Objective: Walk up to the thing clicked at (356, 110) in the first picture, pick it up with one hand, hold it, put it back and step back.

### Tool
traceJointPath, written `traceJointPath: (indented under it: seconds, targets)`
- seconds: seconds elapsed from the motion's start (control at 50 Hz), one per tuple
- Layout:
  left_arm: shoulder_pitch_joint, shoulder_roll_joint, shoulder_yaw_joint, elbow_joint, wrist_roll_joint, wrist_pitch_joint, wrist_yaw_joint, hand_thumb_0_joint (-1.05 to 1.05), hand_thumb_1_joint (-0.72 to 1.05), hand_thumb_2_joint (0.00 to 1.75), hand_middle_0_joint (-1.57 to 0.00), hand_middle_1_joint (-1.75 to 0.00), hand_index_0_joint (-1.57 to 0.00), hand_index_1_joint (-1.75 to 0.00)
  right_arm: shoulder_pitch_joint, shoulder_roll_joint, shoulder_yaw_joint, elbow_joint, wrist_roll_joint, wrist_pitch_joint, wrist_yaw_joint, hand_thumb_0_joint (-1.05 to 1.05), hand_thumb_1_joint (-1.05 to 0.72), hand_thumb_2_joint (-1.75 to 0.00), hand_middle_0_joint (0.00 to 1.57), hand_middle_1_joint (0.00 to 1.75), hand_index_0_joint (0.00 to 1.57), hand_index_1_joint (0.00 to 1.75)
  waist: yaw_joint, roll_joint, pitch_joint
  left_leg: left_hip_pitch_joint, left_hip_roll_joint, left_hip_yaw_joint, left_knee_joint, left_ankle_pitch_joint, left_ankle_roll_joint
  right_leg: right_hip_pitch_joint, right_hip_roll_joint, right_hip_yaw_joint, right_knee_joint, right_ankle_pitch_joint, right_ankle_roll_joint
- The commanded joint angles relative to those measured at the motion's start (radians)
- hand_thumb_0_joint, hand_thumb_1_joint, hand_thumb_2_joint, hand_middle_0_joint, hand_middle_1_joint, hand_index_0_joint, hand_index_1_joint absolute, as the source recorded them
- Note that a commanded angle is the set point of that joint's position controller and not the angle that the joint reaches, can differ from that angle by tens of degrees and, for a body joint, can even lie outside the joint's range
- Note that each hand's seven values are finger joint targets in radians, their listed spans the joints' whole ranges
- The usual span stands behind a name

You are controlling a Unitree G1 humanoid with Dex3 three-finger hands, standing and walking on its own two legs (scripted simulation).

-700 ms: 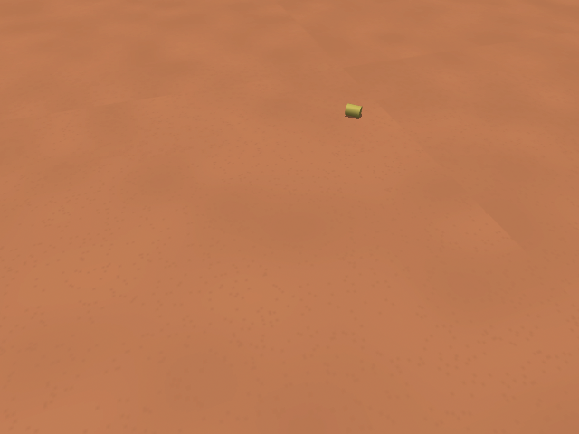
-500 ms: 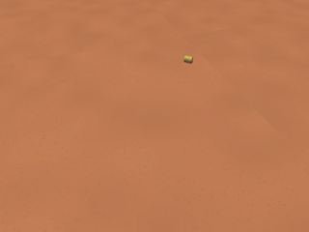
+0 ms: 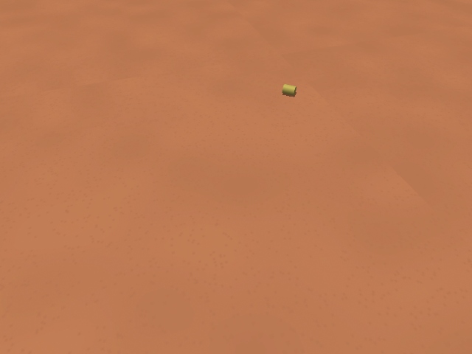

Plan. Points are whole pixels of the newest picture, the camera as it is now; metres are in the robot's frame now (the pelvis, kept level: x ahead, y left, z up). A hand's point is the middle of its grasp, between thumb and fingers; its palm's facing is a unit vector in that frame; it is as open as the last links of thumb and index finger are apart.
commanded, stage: stand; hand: left
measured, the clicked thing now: (289, 89) +2.11 -0.41 -0.75
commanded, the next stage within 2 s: walk up in 0.42 s
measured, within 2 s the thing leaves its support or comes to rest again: neither
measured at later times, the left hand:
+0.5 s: hand out of the picture +0.08 +0.26 -0.15, palm faces -0.09 -0.94 -0.33, open 7.4 cm
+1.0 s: hand (157, 280) +0.31 +0.18 -0.13, palm faces -0.36 -0.81 -0.47, open 7.4 cm
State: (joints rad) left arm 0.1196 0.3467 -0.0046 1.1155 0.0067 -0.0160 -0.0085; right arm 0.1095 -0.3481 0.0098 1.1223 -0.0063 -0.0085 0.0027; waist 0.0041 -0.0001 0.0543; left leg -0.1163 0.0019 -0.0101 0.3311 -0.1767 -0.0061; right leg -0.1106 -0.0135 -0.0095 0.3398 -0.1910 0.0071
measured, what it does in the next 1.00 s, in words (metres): walks ahead, turning right: right foot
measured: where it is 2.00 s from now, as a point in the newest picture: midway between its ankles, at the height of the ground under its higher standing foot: (283, 231)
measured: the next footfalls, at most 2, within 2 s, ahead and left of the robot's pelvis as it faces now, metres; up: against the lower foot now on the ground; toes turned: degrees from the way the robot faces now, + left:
right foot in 0.76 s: +0.13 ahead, -0.22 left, +0.00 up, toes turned -30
left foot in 1.20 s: +0.60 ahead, -0.05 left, +0.00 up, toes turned -34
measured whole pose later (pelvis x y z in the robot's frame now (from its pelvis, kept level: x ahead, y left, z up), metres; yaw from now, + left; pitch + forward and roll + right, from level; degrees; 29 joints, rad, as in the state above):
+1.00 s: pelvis +0.19 -0.08 -0.01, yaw -27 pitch -2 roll -1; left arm 0.38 0.38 0.03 0.99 -0.01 -0.09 -0.02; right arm 0.05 -0.48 -0.05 0.85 -0.04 -0.01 0.17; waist 0.04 0.16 0.02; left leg -0.63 0.10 -0.04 0.97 -0.24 -0.02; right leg -0.13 -0.04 -0.04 0.49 -0.32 0.02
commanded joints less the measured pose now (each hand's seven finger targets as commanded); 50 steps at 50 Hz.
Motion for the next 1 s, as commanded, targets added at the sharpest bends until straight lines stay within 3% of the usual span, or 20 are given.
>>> traceJointPath:
  seconds: [0.0,0.38,0.4,0.42,0.46,0.48,0.5,0.52,0.56,0.62,0.66,0.7,0.72,0.74,0.76,0.78,0.8,0.84,0.88,0.98]
  targets:
    - [-0.039,0.212,0.038,-0.054,0.000,-0.017,0.018,0.00,0.90,0.90,-0.20,-0.30,-0.20,-0.30,-0.035,-0.209,-0.042,-0.057,-0.001,-0.025,-0.013,0.00,-0.90,-0.90,0.20,0.30,0.20,0.30,-0.001,0.003,-0.078,0.014,0.124,-0.095,-0.049,0.136,0.033,0.016,-0.118,0.094,-0.053,0.131,-0.033]
    - [-0.040,0.216,0.040,-0.057,0.003,-0.018,0.019,0.00,0.90,0.90,-0.20,-0.30,-0.20,-0.30,-0.035,-0.211,-0.043,-0.058,-0.002,-0.024,-0.014,0.00,-0.90,-0.90,0.20,0.30,0.20,0.30,-0.002,-0.004,-0.082,0.026,0.124,-0.090,-0.047,0.147,0.032,0.020,-0.121,0.098,-0.059,0.149,-0.033]
    - [0.067,0.374,0.113,-0.135,0.012,-0.020,-0.029,0.00,0.90,0.90,-0.20,-0.30,-0.20,-0.30,-0.076,-0.386,-0.153,-0.202,-0.034,-0.056,0.040,0.00,-0.90,-0.90,0.20,0.30,0.20,0.30,-0.011,0.088,-0.142,0.153,0.111,-0.012,0.146,-0.406,0.077,-0.235,-0.134,0.283,-0.032,-0.345,-0.096]
    - [-0.020,0.361,0.109,-0.154,0.010,-0.022,-0.043,0.00,0.90,0.90,-0.20,-0.30,-0.20,-0.30,-0.062,-0.361,-0.153,-0.186,-0.041,-0.055,0.056,0.00,-0.90,-0.90,0.20,0.30,0.20,0.30,-0.056,0.033,-0.060,0.169,0.094,-0.023,0.160,-0.498,0.101,-0.443,-0.145,0.319,-0.068,-0.467,-0.084]
    - [-0.241,0.275,0.105,-0.243,0.012,-0.031,-0.054,0.00,0.90,0.90,-0.20,-0.30,-0.20,-0.30,0.124,-0.341,-0.168,-0.178,-0.032,-0.054,0.067,0.00,-0.90,-0.90,0.20,0.30,0.20,0.30,-0.196,0.082,-0.042,0.411,0.229,-0.154,-0.045,-0.565,0.169,-0.779,-0.049,0.129,0.125,-0.343,-0.017]
    - [-0.260,0.237,0.099,-0.255,0.008,-0.035,-0.053,0.00,0.90,0.90,-0.20,-0.30,-0.20,-0.30,0.128,-0.378,-0.188,-0.183,-0.032,-0.056,0.061,0.00,-0.90,-0.90,0.20,0.30,0.20,0.30,-0.198,0.278,-0.069,0.410,0.432,-0.337,-0.183,-0.535,0.228,-0.840,-0.011,0.005,0.460,-0.278,-0.037]
    - [-0.215,0.282,0.102,-0.258,0.016,-0.037,-0.050,0.00,0.90,0.90,-0.20,-0.30,-0.20,-0.30,0.028,-0.384,-0.190,-0.239,-0.031,-0.063,0.062,0.00,-0.90,-0.90,0.20,0.30,0.20,0.30,-0.137,0.195,-0.069,0.293,0.516,-0.347,-0.212,-0.467,0.251,-0.773,-0.117,0.025,0.571,-0.286,-0.034]
    - [-0.153,0.299,0.100,-0.231,0.015,-0.039,-0.056,0.00,0.90,0.90,-0.20,-0.30,-0.20,-0.30,-0.007,-0.343,-0.176,-0.263,-0.027,-0.071,0.063,0.00,-0.90,-0.90,0.20,0.30,0.20,0.30,-0.093,0.078,-0.094,0.224,0.485,-0.282,-0.220,-0.434,0.230,-0.684,-0.143,0.055,0.604,-0.254,-0.037]
    - [-0.023,0.301,0.111,-0.198,-0.001,-0.023,-0.084,0.00,0.90,0.90,-0.20,-0.30,-0.20,-0.30,-0.112,-0.368,-0.179,-0.294,-0.028,-0.083,0.071,0.00,-0.90,-0.90,0.20,0.30,0.20,0.30,-0.001,0.137,-0.097,0.130,0.446,-0.157,-0.233,-0.503,0.207,-0.561,-0.190,0.041,0.576,-0.220,-0.019]
    - [0.029,0.303,0.121,-0.177,0.001,-0.020,-0.106,0.00,0.90,0.90,-0.20,-0.30,-0.20,-0.30,-0.181,-0.360,-0.176,-0.321,-0.032,-0.080,0.094,0.00,-0.90,-0.90,0.20,0.30,0.20,0.30,0.025,0.133,-0.048,0.025,0.318,0.101,-0.136,-0.438,0.155,-0.390,-0.161,-0.083,0.467,-0.106,0.007]
    - [0.025,0.311,0.126,-0.178,-0.004,-0.031,-0.108,0.00,0.90,0.90,-0.20,-0.30,-0.20,-0.30,-0.164,-0.375,-0.176,-0.317,-0.034,-0.076,0.102,0.00,-0.90,-0.90,0.20,0.30,0.20,0.30,0.024,0.113,-0.020,-0.106,0.295,0.158,-0.091,-0.518,0.145,-0.258,-0.150,-0.137,0.436,-0.084,-0.003]
    - [0.155,0.321,0.132,-0.137,-0.008,-0.031,-0.090,0.00,0.90,0.90,-0.20,-0.30,-0.20,-0.30,-0.197,-0.376,-0.174,-0.325,-0.037,-0.069,0.107,0.00,-0.90,-0.90,0.20,0.30,0.20,0.30,0.089,0.046,-0.047,-0.226,0.249,0.224,0.077,-0.576,0.125,-0.067,-0.122,-0.193,0.380,-0.063,-0.030]
    - [0.270,0.360,0.145,-0.101,-0.003,-0.040,-0.072,0.00,0.90,0.90,-0.20,-0.30,-0.20,-0.30,-0.203,-0.339,-0.157,-0.337,-0.043,-0.064,0.110,0.00,-0.90,-0.90,0.20,0.30,0.20,0.30,0.140,-0.109,-0.063,-0.341,0.165,0.278,0.336,-0.511,0.096,0.069,-0.089,-0.159,0.320,-0.151,-0.060]
    - [0.425,0.427,0.170,-0.067,0.006,-0.051,-0.046,0.00,0.90,0.90,-0.20,-0.30,-0.20,-0.30,-0.205,-0.265,-0.126,-0.363,-0.043,-0.063,0.120,0.00,-0.90,-0.90,0.20,0.30,0.20,0.30,0.213,-0.353,-0.074,-0.575,0.058,0.277,0.751,-0.493,0.048,0.204,-0.144,0.117,0.152,-0.445,-0.139]
    - [0.446,0.476,0.175,-0.097,0.003,-0.054,-0.023,0.00,0.90,0.90,-0.20,-0.30,-0.20,-0.30,-0.242,-0.234,-0.102,-0.410,-0.023,-0.068,0.134,0.00,-0.90,-0.90,0.20,0.30,0.20,0.30,0.209,-0.386,-0.010,-0.816,-0.010,0.118,0.915,-0.498,0.006,0.216,-0.294,0.564,-0.074,-0.717,-0.213]
    - [0.380,0.503,0.168,-0.131,-0.006,-0.058,-0.010,0.00,0.90,0.90,-0.20,-0.30,-0.20,-0.30,-0.301,-0.284,-0.109,-0.440,-0.023,-0.080,0.138,0.00,-0.90,-0.90,0.20,0.30,0.20,0.30,0.180,-0.283,-0.050,-0.864,0.032,-0.078,0.938,-0.434,-0.004,0.250,-0.424,0.898,-0.270,-0.796,-0.292]
    - [0.290,0.508,0.162,-0.166,-0.009,-0.062,0.005,0.00,0.90,0.90,-0.20,-0.30,-0.20,-0.30,-0.319,-0.319,-0.109,-0.429,-0.018,-0.082,0.136,0.00,-0.90,-0.90,0.20,0.30,0.20,0.30,0.134,-0.157,-0.019,-0.897,0.099,-0.121,0.933,-0.359,-0.006,0.250,-0.448,0.833,-0.259,-0.737,-0.294]
    - [0.190,0.458,0.149,-0.203,-0.017,-0.078,0.023,0.00,0.90,0.90,-0.20,-0.30,-0.20,-0.30,-0.253,-0.346,-0.113,-0.388,-0.018,-0.078,0.131,0.00,-0.90,-0.90,0.20,0.30,0.20,0.30,0.055,-0.091,-0.007,-0.802,0.148,-0.126,0.855,-0.229,-0.005,0.159,-0.383,0.613,-0.184,-0.495,-0.231]
    - [0.131,0.410,0.129,-0.219,-0.025,-0.096,0.027,0.00,0.90,0.90,-0.20,-0.30,-0.20,-0.30,-0.180,-0.344,-0.117,-0.367,-0.025,-0.059,0.143,0.00,-0.90,-0.90,0.20,0.30,0.20,0.30,-0.004,-0.100,0.045,-0.641,0.153,-0.112,0.733,-0.138,-0.004,-0.047,-0.308,0.426,-0.207,-0.442,-0.172]
    - [0.123,0.436,0.137,-0.250,-0.023,-0.139,0.026,0.00,0.90,0.90,-0.20,-0.30,-0.20,-0.30,-0.146,-0.346,-0.136,-0.404,-0.042,-0.008,0.180,0.00,-0.90,-0.90,0.20,0.30,0.20,0.30,-0.036,-0.093,0.045,-0.512,0.113,-0.027,0.612,0.097,-0.040,-0.223,-0.200,0.226,-0.246,-0.358,-0.164]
